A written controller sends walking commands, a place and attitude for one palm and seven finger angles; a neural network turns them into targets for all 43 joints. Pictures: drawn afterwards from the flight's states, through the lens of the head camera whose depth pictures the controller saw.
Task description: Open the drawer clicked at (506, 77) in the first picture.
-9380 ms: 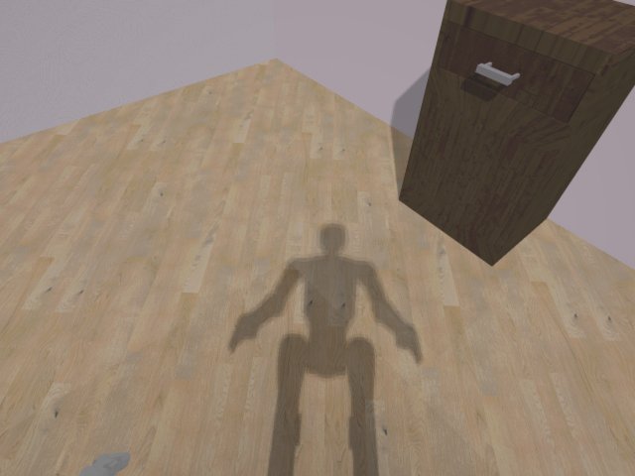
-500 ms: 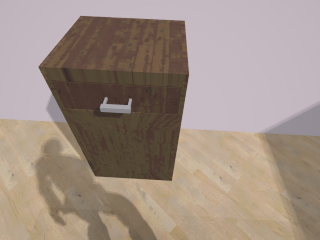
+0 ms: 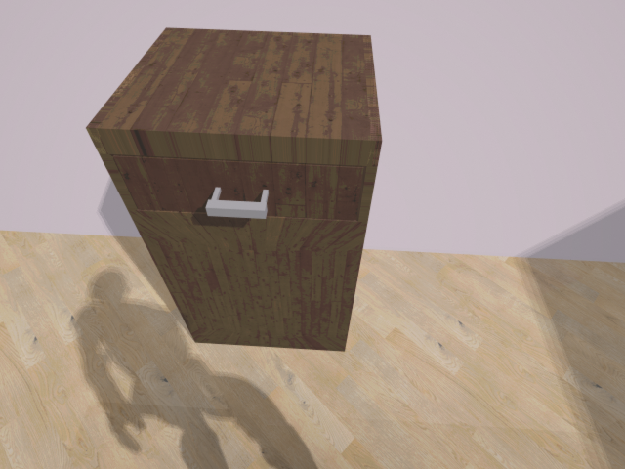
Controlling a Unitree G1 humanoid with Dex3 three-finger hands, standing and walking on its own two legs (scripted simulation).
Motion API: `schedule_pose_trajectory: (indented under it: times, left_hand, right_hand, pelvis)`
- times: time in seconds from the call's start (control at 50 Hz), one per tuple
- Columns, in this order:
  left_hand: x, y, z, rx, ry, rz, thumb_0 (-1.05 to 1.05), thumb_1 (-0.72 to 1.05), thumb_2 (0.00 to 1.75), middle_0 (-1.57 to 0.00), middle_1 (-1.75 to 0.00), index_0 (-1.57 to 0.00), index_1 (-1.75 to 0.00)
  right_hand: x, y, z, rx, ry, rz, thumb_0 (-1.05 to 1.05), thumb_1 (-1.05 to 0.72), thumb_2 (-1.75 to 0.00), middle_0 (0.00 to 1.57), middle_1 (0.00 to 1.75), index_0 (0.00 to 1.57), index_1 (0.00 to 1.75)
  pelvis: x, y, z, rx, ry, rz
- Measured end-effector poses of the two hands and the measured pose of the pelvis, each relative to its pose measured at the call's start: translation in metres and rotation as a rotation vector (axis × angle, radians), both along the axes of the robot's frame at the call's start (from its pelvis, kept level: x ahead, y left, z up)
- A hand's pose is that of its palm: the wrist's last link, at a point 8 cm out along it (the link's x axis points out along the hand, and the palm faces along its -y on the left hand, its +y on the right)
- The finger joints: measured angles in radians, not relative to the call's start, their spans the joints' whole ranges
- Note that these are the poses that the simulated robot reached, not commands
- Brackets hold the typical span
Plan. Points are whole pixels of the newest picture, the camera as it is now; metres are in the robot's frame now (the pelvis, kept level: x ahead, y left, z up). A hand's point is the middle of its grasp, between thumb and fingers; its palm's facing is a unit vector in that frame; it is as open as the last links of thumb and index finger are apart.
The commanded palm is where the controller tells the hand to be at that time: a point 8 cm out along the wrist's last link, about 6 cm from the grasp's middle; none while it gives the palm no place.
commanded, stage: look again from close up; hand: left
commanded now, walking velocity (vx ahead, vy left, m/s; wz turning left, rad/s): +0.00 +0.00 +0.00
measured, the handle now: (239, 201) +0.58 +0.18 -0.04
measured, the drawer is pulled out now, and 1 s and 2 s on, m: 0.00 0.00 0.00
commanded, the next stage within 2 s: shuffle to correct the standing spot in 0.36 s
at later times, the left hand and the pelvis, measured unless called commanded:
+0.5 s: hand out of the picture +0.02 +0.17 -0.17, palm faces +0.02 -0.98 -0.20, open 7.3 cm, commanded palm none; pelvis +0.01 +0.00 +0.00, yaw +0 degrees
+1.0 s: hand out of the picture +0.04 +0.14 -0.18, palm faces +0.06 -0.98 -0.20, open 7.3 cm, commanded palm none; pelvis +0.05 -0.03 +0.00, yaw -1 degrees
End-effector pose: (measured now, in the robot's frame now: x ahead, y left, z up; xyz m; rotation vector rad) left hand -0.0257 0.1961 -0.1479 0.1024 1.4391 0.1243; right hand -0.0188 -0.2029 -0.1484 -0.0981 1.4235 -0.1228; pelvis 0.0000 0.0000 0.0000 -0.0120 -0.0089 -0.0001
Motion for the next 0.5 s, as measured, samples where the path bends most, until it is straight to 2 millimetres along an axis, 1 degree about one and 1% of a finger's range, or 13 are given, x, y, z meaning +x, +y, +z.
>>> schedule_pose_trajectory:
  times: [0.12, 0.22, 0.28, 0.36, 0.5]
  left_hand:
    - [0.023, 0.026, 0.004, 0.050, -0.054, -0.007, 0.01, 0.91, 0.90, -0.20, -0.30, -0.20, -0.30]
    - [0.040, 0.038, 0.008, 0.076, -0.095, -0.011, 0.01, 0.91, 0.90, -0.20, -0.30, -0.20, -0.30]
    - [0.046, 0.039, 0.010, 0.080, -0.105, -0.015, 0.00, 0.91, 0.90, -0.20, -0.30, -0.20, -0.30]
    - [0.048, 0.036, 0.011, 0.075, -0.099, -0.018, 0.00, 0.91, 0.90, -0.20, -0.30, -0.20, -0.30]
    - [0.039, 0.027, 0.009, 0.059, -0.053, -0.010, 0.01, 0.91, 0.90, -0.20, -0.30, -0.20, -0.30]
  right_hand:
    - [0.015, -0.003, -0.001, -0.017, -0.062, 0.008, 0.02, -0.93, -0.90, 0.20, 0.30, 0.20, 0.30]
    - [0.022, -0.003, 0.000, -0.020, -0.071, 0.020, 0.02, -0.93, -0.90, 0.20, 0.30, 0.20, 0.30]
    - [0.023, -0.003, 0.000, -0.019, -0.067, 0.025, 0.02, -0.93, -0.90, 0.20, 0.30, 0.20, 0.30]
    - [0.023, -0.004, 0.000, -0.014, -0.054, 0.026, 0.01, -0.92, -0.90, 0.20, 0.30, 0.20, 0.30]
    - [0.021, -0.006, 0.001, -0.008, -0.024, 0.027, 0.01, -0.91, -0.90, 0.20, 0.30, 0.20, 0.30]
  pelvis:
    - [0.006, 0.007, -0.001, 0.007, -0.009, -0.001]
    - [0.009, 0.008, 0.000, 0.014, -0.015, -0.002]
    - [0.010, 0.008, 0.001, 0.017, -0.016, -0.003]
    - [0.011, 0.007, 0.002, 0.019, -0.015, -0.005]
    - [0.014, 0.002, 0.003, 0.021, -0.010, -0.006]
